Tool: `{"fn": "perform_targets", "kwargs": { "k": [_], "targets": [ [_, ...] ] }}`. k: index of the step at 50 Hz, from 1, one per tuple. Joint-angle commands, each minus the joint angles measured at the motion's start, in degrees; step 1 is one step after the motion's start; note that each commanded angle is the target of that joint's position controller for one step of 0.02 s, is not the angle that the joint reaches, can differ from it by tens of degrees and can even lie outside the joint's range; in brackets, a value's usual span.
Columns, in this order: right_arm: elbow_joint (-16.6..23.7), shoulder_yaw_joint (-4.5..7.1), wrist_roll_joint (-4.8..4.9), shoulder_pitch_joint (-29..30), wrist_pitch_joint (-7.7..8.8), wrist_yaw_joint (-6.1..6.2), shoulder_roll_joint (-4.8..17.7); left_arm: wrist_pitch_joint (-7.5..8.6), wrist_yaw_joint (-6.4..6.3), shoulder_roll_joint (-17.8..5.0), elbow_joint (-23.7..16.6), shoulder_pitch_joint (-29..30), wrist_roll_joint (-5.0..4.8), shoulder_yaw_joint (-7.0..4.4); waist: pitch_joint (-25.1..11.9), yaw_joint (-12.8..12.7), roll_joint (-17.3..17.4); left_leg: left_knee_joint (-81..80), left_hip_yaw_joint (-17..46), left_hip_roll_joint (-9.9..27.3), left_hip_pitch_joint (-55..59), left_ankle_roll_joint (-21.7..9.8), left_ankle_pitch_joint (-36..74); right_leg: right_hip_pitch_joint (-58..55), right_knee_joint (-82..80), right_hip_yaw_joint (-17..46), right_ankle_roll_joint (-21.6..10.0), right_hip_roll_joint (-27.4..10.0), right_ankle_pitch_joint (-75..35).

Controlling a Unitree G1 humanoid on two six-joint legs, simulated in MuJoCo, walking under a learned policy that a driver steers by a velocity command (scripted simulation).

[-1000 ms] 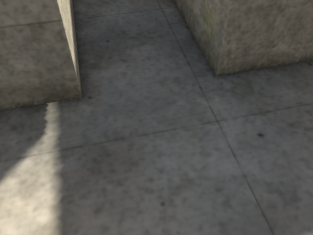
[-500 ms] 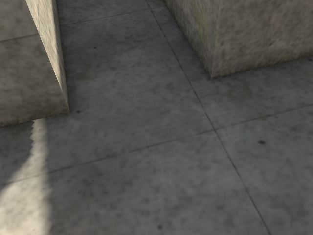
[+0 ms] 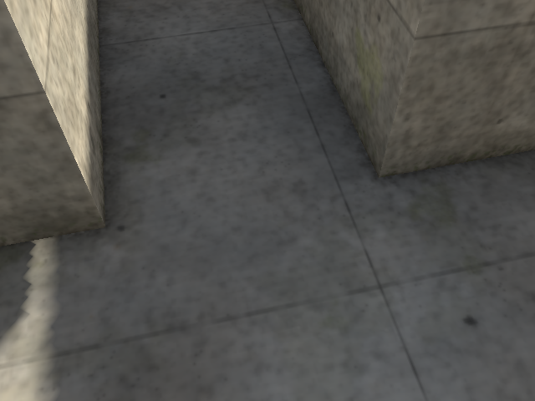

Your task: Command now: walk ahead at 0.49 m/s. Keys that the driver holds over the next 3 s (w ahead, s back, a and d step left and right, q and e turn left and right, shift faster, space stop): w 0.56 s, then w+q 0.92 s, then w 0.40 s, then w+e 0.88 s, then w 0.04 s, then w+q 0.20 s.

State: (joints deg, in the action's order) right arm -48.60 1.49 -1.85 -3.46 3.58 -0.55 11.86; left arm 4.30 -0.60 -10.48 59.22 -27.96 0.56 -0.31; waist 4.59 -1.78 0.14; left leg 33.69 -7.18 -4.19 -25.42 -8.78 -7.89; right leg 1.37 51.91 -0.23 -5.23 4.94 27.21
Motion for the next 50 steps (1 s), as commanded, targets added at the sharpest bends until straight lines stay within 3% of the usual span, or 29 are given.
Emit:
{"fn": "perform_targets", "kwargs": {
  "k": [1,2,4,6,8,11,14,20,23,24,25,26,27,28,29,30,31,32,34,37,39,42,45,46,48,50],
  "targets": [
    [-2.9,3.1,1.8,-13.9,-0.29,-0.05,9.1,0.8,0.45,-8.5,-6.0,1.9,0.49,-2.01,-6.4,4.8,2.9,-21.4,39.6,24.0,29.5,-12.0,-20.8,35.0,27.2,4.3,-1.5,-4.7,-7.1],
    [-2.9,2.41,1.63,-11.4,0.24,-0.35,6.0,0.95,0.7,-8.3,-6.5,5.0,0.78,-2.12,-2.0,3.7,-0.1,-23.8,34.3,21.6,22.1,-10.1,-15.8,33.1,23.9,3.8,-1.5,-6.2,-9.7],
    [-4.7,1.33,1.15,-12.2,1.39,-0.01,3.2,-0.23,1.26,-5.8,-6.0,4.1,1.5,-1.85,-0.7,0.2,-0.6,-25.4,25.3,17.3,14.4,-6.7,-4.4,27.0,18.5,3.8,-0.3,-8.7,-11.1],
    [-6.6,1.2,1.28,-15.2,2.48,0.14,3.6,-1.2,1.83,-3.7,-5.9,4.0,1.61,-1.56,-0.9,-0.7,0.3,-26.4,20.4,15.8,12.6,-6.1,2.7,25.9,15.2,2.5,0.9,-9.4,-11.8],
    [-7.8,1.41,1.45,-17.4,2.89,0.09,5.2,-1.78,2.12,-3.9,-7.3,8.2,1.63,-1.65,0.4,-0.5,1.3,-28.0,16.9,14.7,12.4,-5.5,4.0,29.4,11.3,1.1,1.9,-10.7,-15.3],
    [-8.9,1.17,1.59,-20.8,2.71,0.03,5.5,-2.07,2.28,-4.7,-10.1,17.1,1.31,-1.73,2.0,1.6,1.6,-28.9,14.1,13.1,15.5,-3.8,8.4,35.5,3.3,-0.9,3.2,-11.8,-22.6],
    [-9.9,0.8,1.63,-24.3,2.62,0.18,5.3,-1.93,2.42,-4.1,-11.9,23.6,0.78,-1.36,1.7,3.6,2.4,-27.9,11.8,12.1,19.0,-1.7,14.3,35.8,-5.5,-2.6,3.9,-10.8,-27.9],
    [-12.0,0.47,0.61,-29.6,2.18,1.16,5.7,-1.49,2.33,-4.2,-14.8,32.9,0.63,-1.05,2.1,6.4,3.7,-23.6,11.5,14.8,30.9,-2.4,23.5,36.9,-15.9,-4.1,2.6,-8.0,-26.1],
    [-12.4,0.86,0.46,-27.9,2.03,1.89,7.2,-0.78,2.04,-5.3,-15.2,31.6,0.91,-1.5,1.4,4.1,3.8,-18.3,11.3,16.9,34.1,-2.2,34.3,32.0,-20.2,-4.7,0.4,-5.9,-19.0],
    [-12.4,0.99,0.42,-26.7,1.97,2.06,7.8,-0.47,1.68,-5.8,-14.0,27.6,0.9,-1.91,-0.6,2.1,4.2,-13.8,10.5,16.7,33.8,-1.4,41.8,26.0,-22.0,-5.2,-0.6,-4.2,-17.0],
    [-12.4,1.04,0.56,-25.7,1.79,1.96,8.1,0.01,1.19,-6.8,-11.3,19.5,0.92,-2.59,-4.8,-1.4,3.7,-5.1,9.1,15.4,32.4,-0.4,45.8,16.3,-25.3,-6.0,-1.9,-2.3,-18.2],
    [-11.7,0.74,0.92,-24.8,1.9,1.83,7.5,0.63,0.46,-9.4,-7.9,8.8,1.78,-3.72,-10.8,-5.5,2.5,6.9,7.6,13.3,23.8,0.7,37.9,0.8,-25.7,-2.2,-4.1,-5.6,-19.1],
    [-8.9,-0.4,2.72,-26.3,2.16,1.03,3.2,0.85,-0.09,-15.6,-6.5,-0.1,3.52,-5.49,-19.2,-6.7,-6.2,27.3,4.0,7.2,4.8,3.1,14.1,-17.4,-26.7,18.7,-9.2,-21.4,-11.0],
    [-10.0,0.47,3.07,-29.6,2.15,0.87,4.4,-0.05,0.73,-15.8,-6.1,0.1,2.2,-5.96,-23.9,-5.1,-11.4,42.7,6.4,-0.7,-7.2,3.5,-21.3,-22.3,-34.3,39.5,-14.8,-29.7,-11.4],
    [-9.5,1.36,1.95,-25.6,1.87,1.06,7.0,-0.29,1.13,-12.9,-6.7,5.8,0.71,-5.4,-14.9,-2.8,-4.7,45.1,10.5,3.5,-11.6,2.6,-16.5,-14.5,-35.9,31.8,-13.0,-27.2,-10.4],
    [-8.3,1.14,1.72,-21.6,2.05,0.81,5.8,0.15,1.36,-9.4,-7.5,11.1,0.32,-4.51,-8.2,-1.3,-2.3,42.7,10.4,5.7,-11.0,2.7,-11.5,-5.4,-38.3,23.8,-11.5,-25.4,-14.0],
    [-8.2,1.12,1.69,-20.1,1.73,0.66,4.4,0.7,1.41,-6.7,-7.5,13.6,0.58,-3.8,-4.3,0.6,-0.7,39.1,10.3,7.6,-8.6,2.8,-9.0,1.4,-40.6,17.7,-8.9,-22.8,-18.1],
    [-8.1,1.22,0.85,-20.1,0.8,0.44,3.8,1.49,1.06,-5.4,-6.5,13.8,0.62,-3.41,-2.5,2.1,-1.5,36.4,10.7,8.7,-5.5,3.1,-7.9,5.8,-42.0,13.2,-6.9,-20.6,-21.1],
    [-8.0,1.02,0.07,-20.7,-0.91,-0.36,1.8,3.03,1.13,-4.9,-4.8,12.1,0.8,-3.18,-2.6,3.4,-2.1,34.7,9.8,8.4,-2.6,3.7,-6.5,8.4,-43.5,8.0,-5.6,-18.9,-24.9],
    [-5.2,1.37,-0.48,-15.1,-2.2,-1.0,2.5,4.39,0.66,-7.1,-2.7,9.6,-0.13,-3.73,-0.2,4.1,-2.8,30.3,9.4,9.7,-8.1,4.3,-1.1,8.2,-45.3,2.2,-3.6,-17.9,-30.1],
    [-3.4,1.38,-0.05,-10.7,-2.4,-1.15,2.7,4.52,0.44,-7.0,-2.3,8.2,0.06,-3.64,0.3,3.5,-3.0,25.9,8.6,9.8,-11.1,4.8,3.1,6.5,-45.7,-0.8,-2.6,-17.2,-33.2],
    [-1.1,1.11,0.36,-3.2,-1.78,-1.34,2.4,3.89,-0.04,-4.9,-1.2,5.2,0.17,-2.61,0.8,1.3,-2.6,14.9,6.8,8.7,-12.0,4.4,8.6,3.2,-46.1,-4.8,-1.4,-16.3,-36.8],
    [1.1,0.38,0.27,2.6,-1.44,-2.06,1.5,3.31,-0.81,-6.8,-0.3,2.0,0.25,-2.77,1.5,-0.2,-4.4,7.8,3.5,8.2,-12.9,3.8,9.9,-2.2,-45.6,-7.7,-1.1,-17.1,-40.9],
    [1.8,0.23,0.01,4.9,-1.34,-2.26,1.5,2.82,-1.01,-6.2,0.1,0.8,0.46,-2.5,2.0,-0.9,-3.7,6.2,2.4,7.6,-13.6,3.7,9.2,-4.0,-44.9,-8.2,-0.8,-17.7,-42.7],
    [3.2,0.14,-0.11,7.4,-1.08,-2.82,2.0,2.21,-1.37,-7.3,-0.2,1.7,0.6,-2.76,2.1,-0.9,-3.8,1.4,0.2,6.2,-11.2,3.3,8.3,-5.1,-42.7,-10.7,0.4,-17.1,-47.6],
    [2.8,0.75,-0.57,4.9,-1.62,-2.37,3.3,1.85,-2.12,-8.3,-0.6,2.2,0.57,-2.86,-0.9,1.1,-5.0,0.2,-1.0,3.5,-5.6,1.3,2.4,-7.8,-37.1,-11.7,0.6,-18.7,-61.0]
  ]
}}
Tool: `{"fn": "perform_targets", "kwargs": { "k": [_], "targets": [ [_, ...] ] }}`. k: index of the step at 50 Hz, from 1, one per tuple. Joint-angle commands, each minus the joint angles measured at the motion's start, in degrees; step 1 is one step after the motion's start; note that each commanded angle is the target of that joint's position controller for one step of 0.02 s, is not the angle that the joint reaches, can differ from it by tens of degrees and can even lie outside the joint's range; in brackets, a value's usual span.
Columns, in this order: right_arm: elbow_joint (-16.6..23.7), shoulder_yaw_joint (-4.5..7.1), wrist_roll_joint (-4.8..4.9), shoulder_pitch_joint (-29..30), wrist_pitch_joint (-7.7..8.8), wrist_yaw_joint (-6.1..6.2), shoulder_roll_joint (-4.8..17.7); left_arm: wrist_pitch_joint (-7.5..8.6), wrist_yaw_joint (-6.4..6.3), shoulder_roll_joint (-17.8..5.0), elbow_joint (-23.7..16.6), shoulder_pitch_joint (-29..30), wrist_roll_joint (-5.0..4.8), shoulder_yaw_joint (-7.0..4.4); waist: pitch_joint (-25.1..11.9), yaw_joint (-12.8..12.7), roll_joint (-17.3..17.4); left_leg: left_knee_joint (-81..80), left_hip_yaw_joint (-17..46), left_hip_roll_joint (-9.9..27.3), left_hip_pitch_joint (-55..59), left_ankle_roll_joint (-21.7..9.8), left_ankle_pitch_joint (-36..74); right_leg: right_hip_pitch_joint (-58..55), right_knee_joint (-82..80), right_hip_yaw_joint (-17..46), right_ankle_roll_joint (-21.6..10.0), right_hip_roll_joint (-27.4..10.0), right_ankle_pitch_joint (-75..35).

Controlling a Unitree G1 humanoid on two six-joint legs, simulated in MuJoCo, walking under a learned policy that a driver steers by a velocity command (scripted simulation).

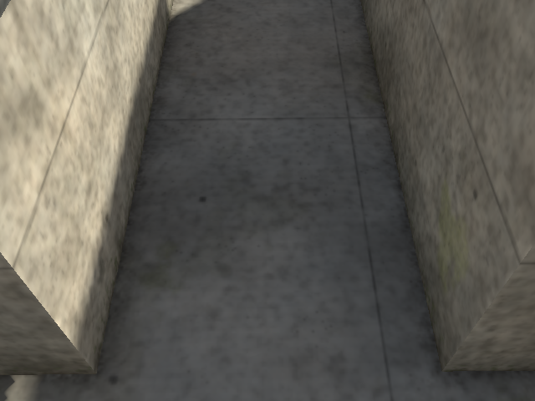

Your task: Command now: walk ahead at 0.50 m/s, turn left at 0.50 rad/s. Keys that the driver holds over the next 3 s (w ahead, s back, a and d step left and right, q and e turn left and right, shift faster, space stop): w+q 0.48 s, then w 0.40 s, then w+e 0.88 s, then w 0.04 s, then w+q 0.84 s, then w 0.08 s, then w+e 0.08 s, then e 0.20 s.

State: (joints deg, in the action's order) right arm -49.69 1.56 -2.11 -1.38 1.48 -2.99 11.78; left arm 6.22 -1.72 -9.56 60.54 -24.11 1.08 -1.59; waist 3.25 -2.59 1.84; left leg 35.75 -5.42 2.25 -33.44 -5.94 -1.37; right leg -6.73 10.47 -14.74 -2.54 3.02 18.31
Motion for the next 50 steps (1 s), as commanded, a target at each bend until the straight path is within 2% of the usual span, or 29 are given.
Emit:
{"fn": "perform_targets", "kwargs": {
  "k": [1,3,4,5,6,7,8,10,12,14,18,20,22,24,25,26,28,29,30,31,32,34,38,42,46,47,48,49,50],
  "targets": [
    [3.3,0.92,-0.41,0.2,0.41,-0.01,3.6,-0.38,-0.96,-10.6,-2.5,-0.1,0.46,-1.9,-1.1,3.2,-7.8,-2.3,-3.6,-4.7,5.7,-2.6,-7.0,-0.2,9.1,1.8,-2.3,-16.7,-59.2],
    [0.8,2.36,-0.99,-9.8,0.95,0.85,6.4,-1.07,-0.72,-12.8,-3.7,1.0,0.7,-2.69,-6.9,7.4,-7.1,-6.3,-3.6,-8.0,17.7,-5.3,-12.4,2.4,26.2,1.2,-3.4,-16.9,-59.8],
    [-1.6,3.83,-1.96,-18.6,1.7,1.45,9.9,-1.29,-0.34,-11.8,-4.6,0.8,0.83,-2.65,-10.7,11.2,-3.8,-9.1,2.2,-4.8,29.5,-8.8,-13.6,11.7,40.8,0.5,-2.4,-15.9,-47.7],
    [-1.1,5.62,-2.59,-22.9,1.65,2.54,15.7,-0.77,0.79,-6.3,-8.2,-0.5,-0.03,-1.31,-16.9,10.3,6.6,-10.2,28.1,11.9,48.0,-16.1,-23.8,35.2,61.9,0.8,0.0,-10.1,-11.9],
    [-0.5,6.08,-1.27,-21.8,0.88,2.52,17.3,0.08,1.76,-8.6,-10.3,2.2,-0.48,-1.85,-19.5,9.0,7.4,-20.3,54.0,19.5,52.2,-21.8,-22.8,48.7,75.1,11.8,0.9,0.1,14.2],
    [-1.1,5.85,0.25,-19.6,0.44,2.65,15.2,0.82,2.13,-10.2,-11.5,8.0,-0.2,-2.18,-11.1,8.5,0.6,-21.1,41.9,16.2,47.0,-18.3,-17.5,53.7,71.8,18.2,0.1,-5.2,6.4],
    [-0.8,5.34,0.95,-16.2,0.67,2.83,12.5,1.42,2.13,-9.7,-12.1,8.7,-0.6,-1.79,-6.2,6.3,-1.7,-21.9,33.6,14.3,38.4,-15.6,-9.6,50.5,65.5,17.5,0.4,-7.5,0.8],
    [-0.2,3.85,2.11,-12.0,1.86,3.44,8.0,-0.66,1.58,-9.0,-11.6,8.8,1.45,-1.5,-2.2,2.3,-5.9,-24.6,25.7,9.1,27.5,-12.0,-1.8,42.3,55.8,16.5,2.7,-10.0,-2.1],
    [0.0,3.68,2.22,-13.0,3.61,3.11,8.4,-3.46,1.88,-7.7,-12.2,8.9,2.87,-1.31,-3.6,1.5,-3.6,-24.7,22.4,6.7,25.3,-11.4,6.8,38.8,51.4,15.7,4.7,-9.3,-3.1],
    [-1.4,4.34,2.68,-15.4,4.52,2.86,10.1,-4.45,2.32,-6.4,-14.6,13.2,2.98,-0.93,-2.8,1.8,-2.2,-24.7,20.3,4.7,23.7,-10.1,8.6,40.4,46.4,14.9,6.1,-9.2,-6.9],
    [-2.1,5.0,2.56,-21.1,4.11,3.2,10.9,-4.03,2.46,-8.2,-18.7,23.8,1.92,-0.99,-1.9,6.1,2.2,-26.1,21.7,3.6,27.0,-7.4,3.7,46.8,36.6,15.5,6.7,-8.8,-16.5],
    [-2.3,4.92,2.49,-23.4,3.71,3.47,10.1,-3.57,2.54,-8.0,-20.5,27.1,1.63,-0.69,-2.6,7.0,2.0,-21.2,19.5,2.1,28.2,-5.4,19.3,45.1,33.3,14.6,6.2,-6.4,-19.2],
    [-2.1,4.85,2.36,-25.5,4.4,4.54,9.6,-3.89,2.96,-7.9,-21.8,29.4,1.33,-0.47,-3.7,7.8,3.6,-19.5,22.8,4.0,32.6,-4.5,20.5,46.6,31.8,16.5,5.8,-6.0,-20.5],
    [-0.2,4.78,1.49,-25.5,3.95,5.6,9.3,-4.05,3.54,-9.5,-21.2,29.9,1.57,-0.84,-4.0,8.3,3.1,-17.0,25.5,5.7,39.1,-4.7,23.6,50.6,29.0,18.6,4.7,-5.7,-18.7],
    [-1.2,4.39,1.73,-24.1,2.56,5.39,8.2,-3.5,2.04,-9.7,-21.5,27.5,0.24,-1.08,-3.1,5.5,6.5,-10.7,18.1,-0.7,34.8,-3.6,32.7,43.2,25.1,17.1,3.5,-3.5,-15.0],
    [-0.7,4.19,1.55,-25.2,2.25,5.5,7.2,-2.74,1.74,-9.1,-21.1,26.6,0.59,-0.77,-4.7,6.3,6.3,-9.5,17.6,-2.2,31.2,-1.1,32.8,35.0,21.6,14.8,3.2,-0.9,-15.9],
    [0.2,4.36,1.5,-24.0,2.69,5.7,8.5,-2.08,1.08,-11.1,-18.8,20.2,0.61,-1.73,-6.3,3.2,5.1,-3.9,21.7,-1.0,26.8,1.0,30.3,22.5,18.1,16.1,1.9,-0.3,-18.5],
    [1.0,4.32,2.08,-21.9,3.56,5.39,9.2,-1.9,0.97,-12.2,-16.6,13.3,2.03,-2.24,-7.4,-1.1,0.9,6.2,20.5,-1.7,24.6,1.4,31.4,16.0,15.4,14.7,-0.5,-1.7,-24.8],
    [3.2,3.72,3.15,-21.8,4.63,5.3,7.3,-1.19,0.64,-15.0,-15.6,5.8,3.05,-2.8,-13.2,-3.7,-5.6,22.8,17.8,-4.8,16.0,2.4,12.0,3.4,18.2,22.6,-4.4,-12.8,-49.5],
    [3.4,2.85,5.8,-33.3,4.05,6.48,2.2,-1.22,1.51,-17.9,-16.7,6.4,2.03,-3.33,-24.8,2.0,-18.5,41.4,10.7,-13.2,5.1,3.4,-41.3,-8.9,20.7,41.0,-16.2,-32.2,-77.9],
    [0.7,3.12,2.87,-35.8,2.9,6.94,6.9,-2.12,1.94,-16.0,-18.1,9.2,-0.04,-3.71,-27.3,3.2,-12.2,46.9,10.7,-9.2,6.2,2.3,-33.9,-1.6,15.8,46.7,-18.0,-31.2,-60.6],
    [1.1,2.92,0.22,-26.9,1.42,6.05,6.2,-2.92,1.45,-6.0,-19.9,20.1,0.46,-0.74,-12.3,4.5,-4.6,42.3,10.1,-5.8,5.7,3.5,-27.8,15.2,9.3,35.7,-14.1,-22.0,-29.2],
    [1.5,1.69,-0.63,-25.7,-1.28,5.24,3.3,-4.21,-0.14,-9.9,-16.1,18.4,0.97,-1.1,-6.3,6.7,-10.0,25.3,5.8,-5.6,15.9,4.4,-25.8,28.6,2.7,23.4,-11.3,-13.9,-19.6],
    [1.1,0.2,-0.17,-21.3,-1.05,5.66,1.8,-4.74,0.21,-10.6,-14.0,14.8,0.29,-1.56,-6.9,4.6,-11.5,6.5,4.1,-5.6,20.3,3.7,-25.9,24.7,-0.3,26.6,-12.3,-14.8,-3.5],
    [-1.1,-0.08,-0.55,-22.1,0.42,5.85,1.4,-6.59,0.33,-10.8,-12.8,13.5,-1.15,-2.06,-3.6,6.6,-8.7,-12.6,3.0,-6.5,34.1,1.2,-17.3,32.6,0.0,28.5,-9.1,-12.8,13.4],
    [-1.3,0.07,-0.89,-23.1,0.86,6.14,2.4,-6.62,0.5,-9.6,-13.1,13.7,-1.42,-1.81,-2.7,7.4,-7.2,-15.8,5.6,-4.2,38.8,0.1,-20.1,37.5,1.4,28.0,-6.6,-11.0,16.8],
    [-1.1,0.45,-1.52,-25.7,1.3,6.85,5.2,-6.24,0.99,-6.6,-14.9,15.7,-1.72,-1.07,-2.4,8.8,-0.1,-23.3,17.2,6.1,42.5,-2.2,-30.5,43.8,10.5,24.5,-3.6,-7.3,16.6],
    [-0.9,2.13,-1.02,-23.6,1.67,7.24,11.2,-6.14,1.27,-5.2,-16.4,17.9,-1.43,-0.8,3.6,8.7,12.5,-34.4,32.2,17.6,32.7,-6.5,-43.3,47.5,23.8,15.2,-1.4,1.2,8.4],
    [-0.9,2.14,-1.12,-20.2,2.12,7.71,9.6,-6.41,1.39,-9.1,-15.0,16.4,1.19,-2.12,8.0,6.1,5.7,-34.1,29.7,19.5,26.2,-8.1,-33.0,44.3,33.5,21.1,-1.3,-2.6,5.1]
  ]
}}
Over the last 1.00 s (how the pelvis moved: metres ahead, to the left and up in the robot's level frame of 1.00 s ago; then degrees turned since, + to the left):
0.53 -0.04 0.02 12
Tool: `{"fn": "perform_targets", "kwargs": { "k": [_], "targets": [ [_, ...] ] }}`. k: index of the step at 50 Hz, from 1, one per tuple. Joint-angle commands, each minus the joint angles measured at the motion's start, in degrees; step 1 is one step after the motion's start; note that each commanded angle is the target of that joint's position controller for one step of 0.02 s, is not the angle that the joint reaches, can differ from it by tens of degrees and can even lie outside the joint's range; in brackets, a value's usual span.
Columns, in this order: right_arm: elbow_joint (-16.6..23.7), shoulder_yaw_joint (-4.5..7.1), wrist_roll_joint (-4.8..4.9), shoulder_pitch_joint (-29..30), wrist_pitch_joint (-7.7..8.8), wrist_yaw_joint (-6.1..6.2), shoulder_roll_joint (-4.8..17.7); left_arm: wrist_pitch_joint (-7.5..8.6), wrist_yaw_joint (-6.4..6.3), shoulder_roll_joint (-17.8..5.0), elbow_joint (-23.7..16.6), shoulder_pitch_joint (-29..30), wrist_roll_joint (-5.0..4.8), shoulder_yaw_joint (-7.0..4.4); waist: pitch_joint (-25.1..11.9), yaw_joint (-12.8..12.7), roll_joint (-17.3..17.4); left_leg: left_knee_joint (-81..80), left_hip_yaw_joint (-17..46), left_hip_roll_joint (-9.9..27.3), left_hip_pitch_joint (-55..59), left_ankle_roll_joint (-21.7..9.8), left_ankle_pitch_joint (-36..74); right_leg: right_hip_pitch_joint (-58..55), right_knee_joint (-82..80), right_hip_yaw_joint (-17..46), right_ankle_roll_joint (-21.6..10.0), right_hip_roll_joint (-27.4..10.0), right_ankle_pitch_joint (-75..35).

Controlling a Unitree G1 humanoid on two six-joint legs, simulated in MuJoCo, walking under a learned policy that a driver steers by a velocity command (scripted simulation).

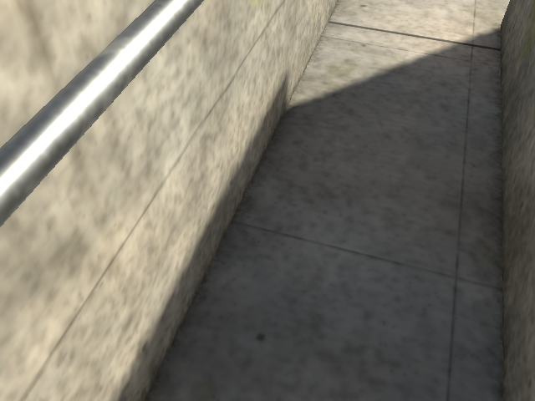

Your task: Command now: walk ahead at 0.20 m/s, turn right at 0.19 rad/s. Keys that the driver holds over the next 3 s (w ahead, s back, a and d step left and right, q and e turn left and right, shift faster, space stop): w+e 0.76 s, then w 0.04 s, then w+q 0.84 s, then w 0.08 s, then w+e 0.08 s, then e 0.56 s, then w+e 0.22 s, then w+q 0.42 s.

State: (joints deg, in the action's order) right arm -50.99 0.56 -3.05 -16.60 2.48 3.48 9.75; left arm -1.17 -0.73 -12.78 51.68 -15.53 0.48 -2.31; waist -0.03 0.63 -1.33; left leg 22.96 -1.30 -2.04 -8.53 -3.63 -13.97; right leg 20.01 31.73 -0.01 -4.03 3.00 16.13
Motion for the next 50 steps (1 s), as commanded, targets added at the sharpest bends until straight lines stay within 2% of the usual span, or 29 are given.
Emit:
{"fn": "perform_targets", "kwargs": {
  "k": [1,4,5,6,9,11,13,15,16,18,19,20,21,22,23,24,25,27,28,29,33,37,42,44,45,47,48,49,50],
  "targets": [
    [1.2,2.61,0.22,-2.7,1.71,1.2,8.8,1.04,1.32,-6.6,-4.2,2.8,1.32,-2.15,8.4,-0.2,7.9,-18.9,19.5,20.9,1.9,-10.2,-10.6,14.8,18.5,6.7,-0.3,-1.8,5.8],
    [1.6,2.16,1.38,-1.3,3.15,1.32,5.8,1.4,1.77,-6.1,-3.4,0.9,2.73,-2.75,4.8,-2.0,7.0,-13.3,4.0,14.4,2.7,-8.2,6.4,14.1,28.1,2.7,1.2,-3.5,2.6],
    [1.8,3.39,0.91,-6.3,4.4,1.06,8.8,0.41,2.47,-6.2,-3.9,5.1,2.78,-2.85,3.9,2.0,2.5,-16.6,12.6,21.6,10.5,-8.8,-4.6,23.7,29.5,4.8,1.4,-4.3,-0.7],
    [0.9,3.76,1.2,-7.9,4.75,0.9,9.6,0.37,2.71,-5.3,-5.5,7.2,2.59,-2.64,5.0,2.3,2.2,-17.6,12.7,21.7,13.4,-8.2,-6.9,27.5,28.7,6.2,2.0,-5.3,-2.2],
    [-0.6,4.31,1.13,-10.7,4.94,0.58,10.0,1.38,3.27,-4.3,-7.0,9.0,1.79,-2.5,5.2,3.7,6.4,-18.5,7.5,19.9,15.0,-6.2,-9.3,29.0,25.4,6.0,3.4,-6.3,-3.4],
    [-1.1,4.49,2.04,-9.9,5.35,-1.22,10.3,1.41,3.47,-3.7,-8.7,11.9,1.96,-2.18,8.7,3.5,8.3,-20.5,3.2,18.2,10.5,-6.1,-8.0,25.8,18.9,1.7,4.8,-7.8,-5.8],
    [-1.1,4.24,1.75,-8.5,5.25,-2.26,9.9,1.01,3.91,-2.0,-9.4,12.2,1.22,-1.23,9.0,3.1,9.6,-19.8,-1.2,16.9,6.9,-5.5,-5.7,18.7,11.2,-1.8,3.6,-7.8,-4.4],
    [-2.0,4.31,1.92,-9.4,5.05,-2.95,10.8,0.84,4.58,-1.4,-10.5,12.2,1.98,-0.73,10.1,2.6,10.3,-19.6,-2.7,18.3,2.3,-4.7,-6.1,11.5,6.8,-4.4,0.9,-7.8,-6.3],
    [-1.8,4.41,1.36,-8.8,4.85,-2.54,11.7,0.99,5.07,-3.0,-10.3,10.4,1.91,-1.3,9.6,2.5,11.4,-17.9,-4.5,17.9,2.5,-4.2,-4.4,9.4,4.9,-5.2,-0.4,-6.6,-3.7],
    [-1.9,5.49,1.59,-7.9,4.33,-2.97,15.8,2.17,4.11,-4.7,-9.1,1.8,2.53,-2.58,5.2,-1.8,7.5,-2.8,-8.2,16.7,1.2,-3.1,9.8,-1.6,3.8,-7.8,-2.3,-2.4,-1.2],
    [-2.0,4.85,1.24,-8.8,3.58,-3.22,14.0,3.12,3.11,-6.1,-6.0,-6.8,3.01,-3.75,-0.1,-5.1,1.4,12.3,-11.8,14.2,-1.1,-2.1,16.9,-11.4,0.6,-8.6,-2.9,0.4,-0.7],
    [-1.1,3.63,0.26,-9.6,3.01,-3.47,10.7,3.88,2.0,-10.1,-4.1,-14.6,3.39,-5.14,-6.9,-8.2,-6.0,31.5,-13.9,11.1,-9.7,0.0,9.2,-21.3,-4.1,1.7,-3.6,-6.8,9.8],
    [2.6,1.97,-0.11,-9.5,3.8,-4.44,3.4,3.66,0.14,-21.1,-4.4,-19.2,2.84,-7.47,-10.6,-7.4,-22.3,50.0,-7.4,1.8,-30.1,2.8,-18.9,-30.0,-16.8,35.4,-11.3,-22.5,32.4],
    [2.5,2.11,0.57,-7.0,4.7,-5.91,5.7,3.35,0.26,-19.1,-5.5,-15.3,1.7,-6.84,-9.0,-7.6,-15.6,57.0,4.1,1.8,-36.3,1.5,-15.1,-26.7,-27.5,48.9,-12.6,-23.7,41.8],
    [3.9,2.55,1.01,-1.3,5.23,-6.43,8.7,3.26,0.18,-16.6,-6.9,-10.0,2.69,-6.23,-3.9,-6.1,-6.4,56.6,4.1,5.1,-39.2,1.2,-7.1,-23.8,-23.0,38.5,-11.1,-21.9,26.1],
    [2.8,2.69,1.34,-1.7,5.48,-6.79,9.4,3.58,0.19,-13.1,-7.4,-6.6,1.83,-5.41,-2.7,-3.8,-0.9,50.0,3.9,7.8,-35.4,1.5,-0.7,-19.1,-19.5,29.1,-9.8,-19.2,10.7],
    [2.2,2.52,1.04,-1.5,5.14,-6.37,9.1,4.04,0.38,-10.8,-7.6,-3.9,1.2,-4.69,-2.5,-2.2,1.6,44.9,4.4,9.2,-30.4,1.9,1.4,-15.5,-19.1,23.6,-8.5,-16.5,0.0],
    [2.0,2.1,-0.4,-3.2,3.4,-6.26,8.1,4.71,0.0,-8.5,-6.7,-3.9,0.17,-3.73,-3.1,-0.6,-1.0,41.6,4.0,9.0,-25.3,3.1,1.8,-12.9,-19.3,17.5,-8.7,-14.4,-17.1],
    [0.5,1.93,0.57,-3.3,2.57,-6.39,7.1,4.97,-0.01,-8.1,-5.5,-7.7,-0.18,-3.85,-3.8,-0.8,1.5,44.0,3.6,7.7,-25.7,3.9,-0.7,-13.7,-17.3,18.1,-8.9,-15.5,-20.0],
    [1.0,2.09,-1.01,-2.7,0.36,-5.97,6.1,4.71,-1.0,-8.6,-3.4,-12.6,-1.41,-4.3,-2.5,-0.3,10.2,44.5,5.6,7.7,-31.5,5.4,1.3,-18.6,-16.1,22.8,-7.2,-20.2,-27.8],
    [5.7,2.11,-1.36,8.5,-2.74,-5.51,6.1,5.44,-1.73,-8.8,-1.8,-12.2,-1.94,-4.13,3.7,-1.3,-6.1,32.0,3.4,7.9,-36.7,5.2,11.7,-13.5,-19.5,16.0,-2.8,-13.4,-24.1],
    [8.2,1.42,0.03,15.5,-3.23,-5.41,4.8,6.75,-2.29,-7.0,0.0,-15.6,-2.56,-3.28,3.4,-3.6,-9.4,19.7,2.1,5.4,-31.3,4.6,21.4,-12.0,-20.2,14.2,-3.6,-10.6,-21.3],
    [11.9,1.09,0.26,24.4,-2.53,-5.68,4.9,7.76,-3.55,-7.6,1.2,-15.9,-2.0,-3.57,6.6,-5.6,-6.7,13.2,1.3,5.6,-32.1,2.4,22.4,-16.1,-21.1,15.6,-4.8,-13.5,-17.1],
    [12.8,1.15,0.7,25.7,-1.63,-5.86,5.3,8.15,-2.68,-5.9,1.3,-16.4,-1.14,-2.66,5.3,-5.7,-7.8,10.0,-1.1,4.5,-26.3,1.1,15.0,-16.7,-19.4,12.5,-3.6,-13.8,-17.8],
    [12.4,1.22,-0.04,25.6,-1.3,-5.96,5.2,8.23,-2.7,-6.3,1.3,-16.7,-0.82,-2.68,5.5,-6.0,-6.7,8.5,-3.2,3.1,-22.9,-0.1,11.5,-16.8,-17.9,12.5,-3.5,-15.1,-20.5],
    [9.9,2.54,1.54,18.9,0.44,-4.91,7.1,8.01,-2.23,-9.2,1.9,-17.5,-0.9,-3.15,2.2,-3.9,-6.4,4.2,-4.2,-0.2,-12.0,-1.5,5.3,-19.8,-7.0,9.4,-3.0,-14.8,-38.8],
    [7.2,3.67,0.43,9.6,1.11,-4.34,9.0,7.75,-2.23,-9.3,2.1,-18.0,-0.23,-3.05,-3.6,-0.3,-4.9,4.4,-3.5,-1.0,-0.2,-4.1,1.9,-17.0,4.3,7.4,-2.7,-12.9,-43.1],
    [5.5,4.68,-0.77,-3.1,1.45,-3.75,12.8,8.16,-2.14,-7.0,0.2,-16.4,-0.12,-2.12,-12.0,6.1,-1.8,6.9,9.0,10.0,16.5,-8.3,-5.7,-4.8,21.6,5.2,-2.0,-11.3,-30.9],
    [2.9,6.53,0.24,-8.4,1.08,-4.44,20.0,7.79,-2.06,-3.6,-2.0,-19.0,-0.79,-1.45,-16.9,4.4,18.2,-1.3,38.2,24.4,29.7,-17.4,-11.3,17.1,45.1,-1.3,1.4,0.6,8.1]
  ]
}}
Over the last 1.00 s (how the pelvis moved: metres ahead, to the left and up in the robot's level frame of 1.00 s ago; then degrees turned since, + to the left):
0.40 0.01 0.01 21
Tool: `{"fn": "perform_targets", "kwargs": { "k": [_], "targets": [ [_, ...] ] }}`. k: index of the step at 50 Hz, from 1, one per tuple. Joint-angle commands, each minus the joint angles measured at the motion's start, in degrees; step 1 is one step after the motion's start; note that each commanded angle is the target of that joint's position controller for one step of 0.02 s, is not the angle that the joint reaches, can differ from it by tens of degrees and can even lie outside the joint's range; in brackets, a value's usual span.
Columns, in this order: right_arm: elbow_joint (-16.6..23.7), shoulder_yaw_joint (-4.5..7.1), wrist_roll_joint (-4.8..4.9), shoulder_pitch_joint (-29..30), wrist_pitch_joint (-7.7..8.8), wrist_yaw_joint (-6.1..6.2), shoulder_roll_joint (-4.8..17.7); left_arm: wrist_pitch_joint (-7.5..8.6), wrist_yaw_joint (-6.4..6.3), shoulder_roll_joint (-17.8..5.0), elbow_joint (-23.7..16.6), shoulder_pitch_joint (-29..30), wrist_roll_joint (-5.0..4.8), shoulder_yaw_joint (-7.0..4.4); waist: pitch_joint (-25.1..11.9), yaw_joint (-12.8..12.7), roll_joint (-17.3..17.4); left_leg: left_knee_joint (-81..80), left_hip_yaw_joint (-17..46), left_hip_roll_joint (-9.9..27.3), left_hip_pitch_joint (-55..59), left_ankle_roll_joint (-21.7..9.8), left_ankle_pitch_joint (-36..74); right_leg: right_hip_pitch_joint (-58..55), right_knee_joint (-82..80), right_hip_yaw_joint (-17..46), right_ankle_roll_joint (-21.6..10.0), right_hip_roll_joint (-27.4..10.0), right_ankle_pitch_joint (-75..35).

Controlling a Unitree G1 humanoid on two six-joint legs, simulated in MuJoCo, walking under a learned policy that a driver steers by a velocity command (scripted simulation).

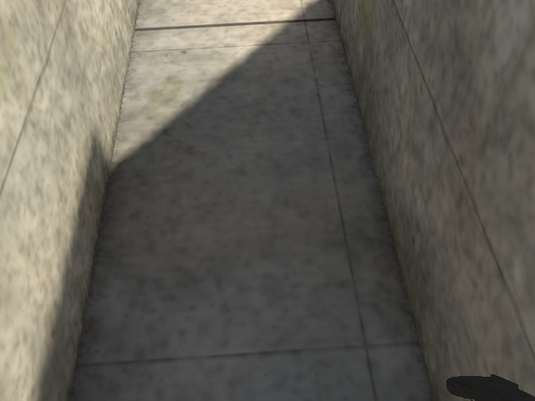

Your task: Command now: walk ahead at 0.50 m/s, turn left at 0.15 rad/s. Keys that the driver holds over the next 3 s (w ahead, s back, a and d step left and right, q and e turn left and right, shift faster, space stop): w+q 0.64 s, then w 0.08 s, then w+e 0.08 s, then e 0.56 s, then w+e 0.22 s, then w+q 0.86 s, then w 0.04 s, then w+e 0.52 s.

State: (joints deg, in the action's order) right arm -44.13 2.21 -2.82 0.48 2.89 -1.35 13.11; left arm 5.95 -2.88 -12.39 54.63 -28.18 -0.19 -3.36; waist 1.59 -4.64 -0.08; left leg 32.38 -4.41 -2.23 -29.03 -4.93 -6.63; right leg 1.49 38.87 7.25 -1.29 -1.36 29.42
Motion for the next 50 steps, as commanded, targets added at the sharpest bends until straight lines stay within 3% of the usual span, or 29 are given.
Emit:
{"fn": "perform_targets", "kwargs": {
  "k": [1,2,4,8,10,11,13,16,21,24,26,27,28,29,30,31,32,33,36,37,39,41,44,45,46,47,48,49,50],
  "targets": [
    [-4.1,3.8,2.39,-24.6,0.16,-0.11,12.1,0.69,0.13,-6.7,-4.9,-2.4,2.72,-1.28,-14.0,9.4,10.1,-15.0,48.6,22.2,45.3,-15.6,-15.0,42.3,45.2,-2.9,-2.4,1.9,-5.6],
    [-3.0,3.18,2.92,-19.0,0.33,0.25,9.4,0.58,0.33,-6.7,-6.6,3.2,2.57,-1.76,-7.0,7.5,6.2,-15.1,37.4,19.3,36.2,-13.3,-12.6,42.0,44.7,-2.9,-2.6,-0.7,-12.6],
    [-2.3,2.69,2.13,-13.8,0.4,1.09,7.3,0.52,1.09,-5.9,-7.0,3.9,1.77,-1.15,-4.1,5.0,3.6,-16.9,27.5,14.5,24.3,-10.8,-1.1,34.5,36.8,-2.9,-1.6,-3.6,-18.2],
    [-4.5,2.88,2.19,-19.4,0.6,1.27,7.1,-2.59,1.33,-3.8,-7.5,7.6,1.6,-1.18,-2.0,4.1,2.3,-19.1,23.4,12.2,20.8,-11.6,13.1,32.4,24.5,-4.0,1.5,-3.2,-15.4],
    [-4.9,3.73,3.0,-22.4,1.41,1.83,8.1,-3.07,0.98,-3.8,-8.5,13.3,1.74,-0.47,-0.1,5.1,2.4,-21.0,23.4,11.9,22.1,-10.1,11.7,35.5,18.3,-5.1,1.5,-2.4,-15.7],
    [-5.4,3.97,3.02,-24.2,1.42,1.79,8.8,-3.07,0.98,-4.2,-9.6,16.3,2.88,-0.49,-0.5,6.2,2.5,-22.3,24.3,10.8,23.3,-9.5,6.9,36.8,15.0,-4.6,1.9,-2.3,-18.8],
    [-5.2,4.41,3.72,-25.1,1.6,1.12,10.3,-3.01,1.28,-3.6,-11.3,21.6,2.6,0.25,1.8,6.7,2.7,-23.0,23.2,8.5,21.7,-8.4,2.8,37.0,6.3,-5.9,2.5,-1.4,-23.8],
    [-5.8,4.45,3.1,-30.7,2.22,0.62,8.3,-2.85,2.18,-4.0,-12.4,29.8,2.41,0.7,2.0,11.2,2.7,-22.6,23.6,7.6,24.4,-5.9,9.0,36.0,-1.3,-7.5,2.2,-0.1,-30.7],
    [-7.0,4.98,2.62,-36.8,2.78,2.04,8.9,-1.53,2.3,-5.4,-16.1,40.2,2.63,1.2,2.2,14.3,2.9,-17.6,26.6,10.2,36.6,-4.7,24.1,41.5,-5.3,-7.4,2.4,1.2,-30.6],
    [-7.8,4.72,2.85,-35.0,2.77,2.54,8.3,-1.32,2.2,-5.1,-16.8,41.0,1.99,1.71,1.6,11.9,4.0,-13.7,25.6,9.0,35.7,-2.7,37.9,33.1,-9.8,-9.0,1.4,3.7,-26.3],
    [-7.4,4.53,3.42,-31.3,3.2,2.13,8.7,-0.68,1.38,-8.2,-13.2,29.0,2.39,0.45,-4.4,6.7,6.5,-3.2,23.3,5.9,28.2,0.1,50.4,12.0,-11.5,-9.2,-1.4,6.1,-26.4],
    [-6.4,4.83,3.17,-26.8,3.17,1.65,11.1,0.19,0.73,-12.1,-10.7,18.3,2.99,-0.78,-10.5,0.2,6.2,9.1,22.5,4.7,19.0,0.2,44.1,-4.1,-10.6,-4.1,-4.3,0.1,-27.1],
    [-3.8,3.25,3.47,-25.9,3.41,1.38,6.0,0.52,0.02,-18.2,-9.7,8.7,4.36,-2.39,-18.9,-3.8,-3.4,27.2,17.7,1.1,10.5,-0.3,14.2,-17.2,-9.7,10.0,-8.9,-16.3,-29.5],
    [-4.0,2.49,5.26,-32.8,2.18,2.55,3.4,0.37,0.86,-17.6,-9.3,8.8,3.61,-2.66,-29.3,-0.7,-14.7,47.0,13.4,-5.8,-3.0,1.2,-28.7,-29.2,-11.6,33.4,-18.3,-29.1,-33.5],
    [-5.4,3.43,2.58,-30.1,1.56,3.83,7.1,-0.69,0.82,-11.9,-9.4,12.9,3.14,-1.96,-22.5,-0.1,-1.1,52.2,12.6,-1.5,-8.1,-0.2,-20.5,-21.3,-12.5,24.7,-17.5,-22.9,-32.4],
    [-4.0,2.84,1.59,-25.2,1.63,4.24,4.3,-1.14,0.66,-9.3,-8.6,17.4,2.61,-1.22,-13.6,0.9,0.5,53.3,11.3,-0.2,-11.4,0.3,-15.4,-13.8,-14.0,17.4,-16.2,-19.8,-34.5],
    [-3.5,2.8,1.97,-24.7,1.34,4.22,3.7,-0.93,0.42,-6.9,-8.6,18.5,2.43,-0.3,-9.1,2.7,3.5,51.9,9.4,1.7,-11.4,0.7,-14.0,-6.9,-16.8,12.1,-15.0,-18.6,-37.0],
    [-3.6,3.02,1.6,-22.5,0.7,4.06,3.2,-0.33,0.11,-7.1,-7.5,17.6,2.24,0.17,-4.4,3.0,3.2,51.0,9.1,1.9,-10.4,1.9,-14.9,-1.3,-17.8,8.2,-15.0,-17.4,-48.0],
    [-2.9,2.54,0.58,-23.1,-1.34,2.02,0.3,1.14,0.66,-4.9,-2.6,13.5,0.7,0.75,-2.2,6.7,-3.6,44.2,10.0,2.2,-6.9,2.1,-16.6,6.4,-20.5,2.3,-15.0,-14.1,-50.9],
    [-3.8,3.59,1.29,-21.3,-2.42,3.06,2.6,1.51,0.16,-5.6,-3.8,15.3,1.45,1.49,1.1,5.6,0.2,41.1,11.6,-0.5,-7.3,3.5,-18.0,8.2,-19.5,3.5,-16.8,-17.3,-69.5],
    [-4.1,1.7,1.59,-21.8,-3.17,3.81,-1.1,0.94,-0.14,-5.0,-3.1,22.4,1.17,2.62,-1.6,11.5,-6.2,18.6,8.8,1.3,7.0,4.2,-13.8,15.1,-20.6,-7.1,-12.7,-9.6,-69.5],
    [-2.8,1.1,1.69,-13.8,-3.55,4.46,-0.4,-0.63,0.56,-7.7,-0.4,19.6,0.33,1.47,-1.8,8.4,-12.5,7.8,4.3,-0.6,12.1,5.4,-4.0,13.1,-21.3,-8.7,-11.7,-5.0,-64.3],
    [-2.1,1.27,1.66,-10.8,-2.44,7.24,3.2,-2.22,0.34,-11.3,0.3,19.2,-1.35,0.52,-2.7,8.8,-8.9,-0.1,4.5,0.1,17.1,4.9,1.7,9.2,-16.6,-6.5,-10.0,-4.9,-64.2],
    [-6.1,1.36,1.13,-17.3,-3.16,7.63,4.6,-1.27,-0.17,-11.3,-1.0,18.7,-0.81,0.25,-0.2,7.4,-1.0,-4.1,3.5,-0.7,18.9,3.0,5.9,9.4,-14.4,-2.6,-7.8,-9.0,-70.2],
    [-7.2,1.67,1.41,-20.1,-2.17,7.67,5.4,-0.73,1.27,-9.4,-0.1,15.6,-0.61,1.15,-2.0,7.6,-3.2,-9.3,3.0,0.1,24.3,2.7,13.6,10.8,-8.1,-5.1,-4.7,-5.0,-59.5],
    [-6.4,2.36,-0.25,-20.8,-0.8,7.81,8.6,-0.36,1.53,-6.9,-0.2,12.3,-1.31,1.8,-4.8,7.7,0.7,-7.9,9.5,10.2,31.1,-0.4,40.9,15.9,2.3,-6.3,-1.6,-0.8,-37.3],
    [-3.6,3.01,-0.14,-20.2,-0.27,7.1,12.2,-1.71,1.37,-2.7,-0.6,2.1,-2.26,2.6,-15.2,3.8,12.4,-3.1,26.3,30.6,36.1,-12.3,72.9,19.2,21.1,-8.2,0.3,6.0,7.5],
    [-2.5,2.94,1.88,-19.6,-0.74,6.06,10.5,-4.32,0.81,-7.2,1.3,2.0,-1.12,0.55,-17.0,5.2,6.0,-4.6,25.2,29.7,31.5,-14.1,66.9,19.6,29.2,-2.1,0.2,5.0,11.0],
    [-2.1,2.53,2.19,-16.3,-1.14,5.83,9.1,-5.13,0.68,-7.3,-0.4,4.0,-0.83,0.12,-13.5,3.3,8.2,-6.6,20.6,26.2,27.8,-13.3,54.0,22.0,32.1,-2.1,0.3,3.0,9.9]
  ]
}}
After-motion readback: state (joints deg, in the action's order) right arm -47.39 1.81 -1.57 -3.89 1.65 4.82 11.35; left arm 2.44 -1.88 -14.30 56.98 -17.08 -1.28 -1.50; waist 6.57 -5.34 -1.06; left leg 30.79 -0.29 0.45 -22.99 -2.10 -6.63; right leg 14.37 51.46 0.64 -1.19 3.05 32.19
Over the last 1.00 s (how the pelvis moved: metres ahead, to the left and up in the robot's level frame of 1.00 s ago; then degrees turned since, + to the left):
0.45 -0.16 -0.03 -26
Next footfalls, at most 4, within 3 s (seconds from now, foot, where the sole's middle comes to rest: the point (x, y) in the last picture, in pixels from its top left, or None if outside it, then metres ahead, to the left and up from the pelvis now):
0.54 right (295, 368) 0.52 0.02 -0.75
0.94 left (194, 322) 0.63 0.29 -0.75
1.36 right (303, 330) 0.62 0.01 -0.75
1.86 left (231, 258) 0.82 0.22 -0.75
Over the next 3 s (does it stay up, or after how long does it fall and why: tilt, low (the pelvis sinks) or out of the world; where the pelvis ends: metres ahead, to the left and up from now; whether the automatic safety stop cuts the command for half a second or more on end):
stays up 1.31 0.24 0.03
